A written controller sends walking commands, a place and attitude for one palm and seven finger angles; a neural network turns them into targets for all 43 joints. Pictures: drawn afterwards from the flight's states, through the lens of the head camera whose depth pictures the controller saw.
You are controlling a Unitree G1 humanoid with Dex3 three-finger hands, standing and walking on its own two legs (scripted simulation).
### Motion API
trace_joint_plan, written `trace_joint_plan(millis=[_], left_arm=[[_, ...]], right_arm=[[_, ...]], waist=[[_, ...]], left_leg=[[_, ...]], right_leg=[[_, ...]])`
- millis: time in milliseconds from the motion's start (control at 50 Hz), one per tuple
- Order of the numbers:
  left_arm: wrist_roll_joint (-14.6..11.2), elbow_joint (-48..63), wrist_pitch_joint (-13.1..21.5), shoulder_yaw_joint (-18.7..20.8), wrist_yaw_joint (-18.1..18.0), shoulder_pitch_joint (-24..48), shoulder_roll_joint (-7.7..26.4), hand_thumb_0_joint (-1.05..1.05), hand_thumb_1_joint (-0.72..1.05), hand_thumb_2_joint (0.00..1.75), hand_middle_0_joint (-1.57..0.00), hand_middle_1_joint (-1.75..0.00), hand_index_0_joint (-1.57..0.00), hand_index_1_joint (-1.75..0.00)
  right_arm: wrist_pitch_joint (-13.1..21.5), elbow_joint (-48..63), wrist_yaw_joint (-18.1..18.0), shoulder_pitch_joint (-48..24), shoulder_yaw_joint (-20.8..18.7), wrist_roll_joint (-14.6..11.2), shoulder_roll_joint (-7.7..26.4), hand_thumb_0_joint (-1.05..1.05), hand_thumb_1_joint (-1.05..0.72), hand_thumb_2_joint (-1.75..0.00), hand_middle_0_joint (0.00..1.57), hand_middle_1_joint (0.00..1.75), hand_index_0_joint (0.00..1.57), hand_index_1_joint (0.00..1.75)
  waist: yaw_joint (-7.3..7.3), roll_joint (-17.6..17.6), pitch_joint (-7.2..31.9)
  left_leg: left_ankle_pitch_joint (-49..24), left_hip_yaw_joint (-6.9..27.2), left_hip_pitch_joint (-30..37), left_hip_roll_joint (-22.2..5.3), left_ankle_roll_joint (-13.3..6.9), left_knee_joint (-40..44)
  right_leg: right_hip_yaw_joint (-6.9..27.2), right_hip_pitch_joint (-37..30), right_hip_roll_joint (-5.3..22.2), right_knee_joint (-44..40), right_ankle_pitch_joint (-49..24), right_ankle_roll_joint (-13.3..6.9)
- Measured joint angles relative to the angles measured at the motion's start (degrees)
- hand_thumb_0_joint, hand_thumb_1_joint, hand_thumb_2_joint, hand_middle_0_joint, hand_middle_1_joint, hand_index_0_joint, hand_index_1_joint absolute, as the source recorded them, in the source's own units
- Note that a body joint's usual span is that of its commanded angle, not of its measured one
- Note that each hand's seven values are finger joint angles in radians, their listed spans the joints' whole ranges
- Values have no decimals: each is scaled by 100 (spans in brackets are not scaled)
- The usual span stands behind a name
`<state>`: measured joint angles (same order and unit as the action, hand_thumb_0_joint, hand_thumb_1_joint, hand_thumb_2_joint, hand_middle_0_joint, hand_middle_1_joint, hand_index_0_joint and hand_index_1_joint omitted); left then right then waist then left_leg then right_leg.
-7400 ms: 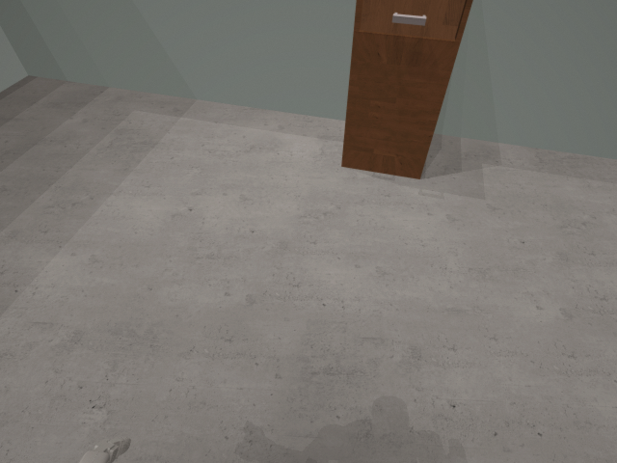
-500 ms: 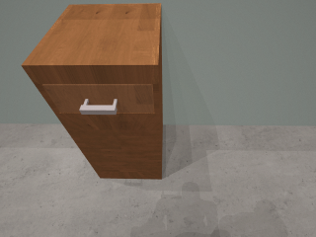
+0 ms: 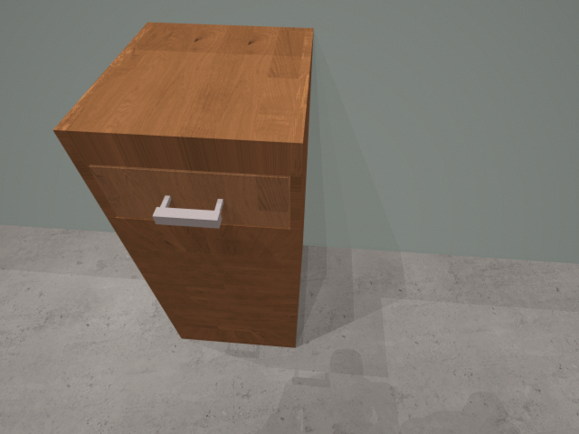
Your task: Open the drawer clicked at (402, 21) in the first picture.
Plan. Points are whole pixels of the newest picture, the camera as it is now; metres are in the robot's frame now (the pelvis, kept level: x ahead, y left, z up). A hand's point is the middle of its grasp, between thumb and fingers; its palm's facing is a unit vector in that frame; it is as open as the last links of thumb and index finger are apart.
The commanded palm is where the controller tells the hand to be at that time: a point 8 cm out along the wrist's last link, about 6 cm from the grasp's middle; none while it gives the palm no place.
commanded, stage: look again from close up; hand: left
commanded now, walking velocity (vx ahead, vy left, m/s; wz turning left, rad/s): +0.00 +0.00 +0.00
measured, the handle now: (190, 209) +0.49 +0.23 -0.02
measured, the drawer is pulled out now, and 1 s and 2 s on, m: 0.00 0.00 0.00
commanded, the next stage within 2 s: raise the hand with hooked fingers in 0.54 s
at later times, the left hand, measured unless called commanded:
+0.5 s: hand out of the picture -0.04 +0.23 -0.18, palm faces -0.01 -0.99 -0.16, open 7.4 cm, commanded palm none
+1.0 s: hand (116, 405) +0.16 +0.25 -0.04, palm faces -0.07 -0.34 -0.94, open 8.2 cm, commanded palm +0.11 +0.28 -0.02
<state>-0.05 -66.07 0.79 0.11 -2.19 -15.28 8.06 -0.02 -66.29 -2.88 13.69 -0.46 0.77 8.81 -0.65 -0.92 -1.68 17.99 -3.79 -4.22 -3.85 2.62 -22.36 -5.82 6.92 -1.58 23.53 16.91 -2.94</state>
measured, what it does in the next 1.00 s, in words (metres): shifts its weight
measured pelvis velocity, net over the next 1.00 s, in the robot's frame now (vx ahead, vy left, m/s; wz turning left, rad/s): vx -0.05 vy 0.05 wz -0.07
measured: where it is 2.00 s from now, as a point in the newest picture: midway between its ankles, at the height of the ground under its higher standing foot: outside the picture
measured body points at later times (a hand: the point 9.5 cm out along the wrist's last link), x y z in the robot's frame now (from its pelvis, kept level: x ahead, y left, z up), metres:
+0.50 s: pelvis -0.04 +0.06 +0.00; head -0.04 +0.07 +0.45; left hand -0.04 +0.28 -0.17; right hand -0.04 -0.16 -0.16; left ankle -0.04 +0.13 -0.74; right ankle -0.05 -0.08 -0.74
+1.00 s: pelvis -0.05 +0.05 -0.03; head -0.04 +0.03 +0.42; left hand +0.16 +0.26 +0.01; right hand +0.14 -0.21 -0.11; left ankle -0.04 +0.13 -0.74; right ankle -0.03 -0.04 -0.74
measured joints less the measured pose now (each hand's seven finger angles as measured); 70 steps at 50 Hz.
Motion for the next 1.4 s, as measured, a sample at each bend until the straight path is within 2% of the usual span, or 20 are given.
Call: trace_joint_plan(millis=[80, 180, 260, 340, 520, 660, 680, 700, 740, 780, 820, 880, 960, 1020, 1080, 1140, 1220, 1300, 1340, 1400], left_arm=[[5, -14, -11, -17, -2, -55, -32, 0, 92, 90, -20, -30, -20, -29], [111, 241, 229, -71, -102, -158, -123, 0, 92, 90, -20, -30, -20, -29], [66, 283, 77, -112, -47, -244, -97, 0, 91, 90, -20, -30, -20, -29], [74, 297, -63, -100, -4, -258, -34, 0, 91, 90, -20, -30, -20, -29], [99, 437, -71, -93, 68, -259, 66, 0, 91, 90, -20, -30, -20, -29], [98, 369, -50, -118, 26, -308, 63, 0, 91, 90, -20, -30, -20, -29], [296, 1231, -407, -205, -6, -559, 104, 0, 91, 90, -20, -30, -20, -29], [524, 2263, -514, -292, -107, -853, 199, 1, 91, 90, -20, -30, -20, -30], [724, 3853, -488, -374, -527, -1160, 451, 2, 91, 89, -21, -31, -20, -30], [1014, 4992, -562, -457, -861, -1115, 638, 2, 90, 88, -21, -32, -20, -31], [1679, 5719, -507, -501, -1114, -823, 793, 2, 87, 87, -21, -34, -20, -33], [2924, 6140, -382, -455, -1424, -345, 828, 1, 82, 85, -21, -37, -20, -36], [4408, 6315, -74, -344, -1677, -516, 854, 0, 73, 82, -21, -42, -21, -41], [5180, 6345, 190, -419, -1715, -939, 867, 0, 67, 79, -21, -46, -21, -45], [5773, 6371, 360, -448, -1876, -1392, 973, 0, 59, 76, -23, -51, -23, -50], [6084, 6481, 509, -338, -2109, -1561, 1260, 0, 51, 73, -24, -55, -24, -54], [5993, 6819, 732, -83, -2380, -1198, 1544, 0, 41, 69, -26, -61, -26, -61], [5937, 7011, 763, 61, -2491, -426, 1567, 0, 31, 65, -27, -67, -27, -67], [5867, 6975, 507, 46, -2392, -123, 1518, 0, 27, 63, -27, -70, -27, -70], [5590, 7005, -21, -37, -1973, -62, 1449, 0, 21, 60, -27, -75, -27, -74]], right_arm=[[-3, -13, 1, 12, 16, 1, -11, 1, -93, -90, 20, 30, 20, 30], [-72, 425, 126, -141, -40, -41, 116, 1, -93, -90, 20, 30, 20, 30], [23, 634, 151, -95, -43, -16, 118, 1, -92, -90, 19, 30, 20, 30], [-5, 630, 147, 115, 14, 39, 74, 1, -93, -90, 19, 30, 20, 30], [23, 599, 198, 437, 112, 49, -3, 1, -93, -90, 20, 30, 20, 30], [33, 470, 215, 591, 168, 18, -79, 0, -91, -90, 20, 30, 20, 30], [84, 701, 199, 681, 215, -71, -70, 1, -91, -90, 20, 30, 20, 30], [343, 906, 102, 799, 266, -128, -59, 1, -91, -90, 20, 30, 20, 30], [939, 1062, -67, 949, 228, -227, 11, 2, -93, -90, 20, 30, 21, 30], [1285, 1326, -122, 942, 151, -284, 145, 3, -93, -90, 20, 30, 21, 30], [1427, 1676, -110, 771, 85, -212, 342, 3, -93, -90, 20, 30, 21, 30], [1173, 2244, 47, 288, -46, -11, 691, 2, -92, -90, 20, 30, 20, 30], [417, 2981, 328, -377, -197, 41, 698, 2, -92, -90, 20, 30, 20, 30], [-37, 3420, 494, -670, -215, 49, 661, 1, -91, -90, 20, 30, 20, 30], [-305, 3752, 557, -844, -238, 178, 707, 1, -91, -90, 20, 30, 20, 30], [-452, 3878, 487, -994, -271, 333, 754, 1, -91, -90, 20, 30, 20, 30], [-455, 3798, 372, -1231, -208, 402, 716, 1, -91, -90, 19, 30, 20, 30], [-490, 3725, 408, -1365, -28, 432, 488, 1, -91, -90, 19, 30, 20, 30], [-613, 3676, 448, -1343, 93, 356, 335, 1, -91, -90, 20, 30, 20, 30], [-791, 3620, 459, -1121, 281, 163, 177, 1, -91, -90, 20, 30, 20, 30]], waist=[[-14, 23, -11], [0, -49, -267], [80, -10, -249], [19, 100, -23], [23, 146, 57], [55, 94, 56], [46, 96, 18], [-1, 133, 0], [-40, 201, 142], [34, 180, 275], [164, 114, 380], [219, -220, 551], [55, -166, 811], [-177, 126, 782], [-443, 335, 676], [-664, 391, 683], [-778, 215, 818], [-686, -37, 900], [-600, -119, 891], [-482, -152, 822]], left_leg=[[-19, -22, 53, 16, -14, 42], [361, 54, -863, 40, -298, -1368], [31, 32, -847, 180, -378, -995], [56, -61, -782, 339, -518, -983], [-269, -219, -736, 627, -737, -523], [-336, -256, -750, 691, -795, -416], [-309, -267, -804, 681, -792, -489], [-300, -303, -823, 699, -781, -501], [-331, -327, -903, 787, -737, -458], [-346, -287, -1038, 883, -731, -521], [-258, -255, -1316, 969, -758, -823], [-52, -272, -1706, 850, -779, -1291], [97, -518, -2086, 667, -710, -1546], [157, -531, -2283, 606, -649, -1688], [258, -376, -2561, 550, -579, -1957], [431, -139, -2955, 525, -517, -2387], [728, 137, -3399, 518, -454, -3006], [897, 220, -3529, 521, -391, -3281], [916, 168, -3415, 511, -400, -3173], [666, 64, -3004, 524, -386, -2668]], right_leg=[[20, -33, 13, -13, -11, 11], [71, 216, -42, 73, -163, 62], [109, 351, 25, 504, 2, 151], [196, 332, 187, 567, 18, 288], [348, 476, 453, 481, -142, 376], [388, 503, 515, 398, -204, 484], [399, 562, 507, 462, -196, 475], [461, 672, 505, 651, -107, 371], [522, 978, 492, 1184, 249, 253], [515, 1183, 421, 1406, 319, 207], [583, 1369, 304, 1366, 167, 100], [632, 1691, 173, 1628, 186, 121], [864, 2169, -15, 1889, 260, 99], [865, 2389, -74, 2059, 331, 13], [696, 2577, -107, 2217, 429, -83], [441, 2832, -105, 2490, 605, -159], [147, 3114, -92, 2924, 909, -237], [73, 3214, -93, 3169, 1100, -270], [135, 3141, -110, 3100, 1092, -273], [321, 2851, -143, 2754, 971, -246]])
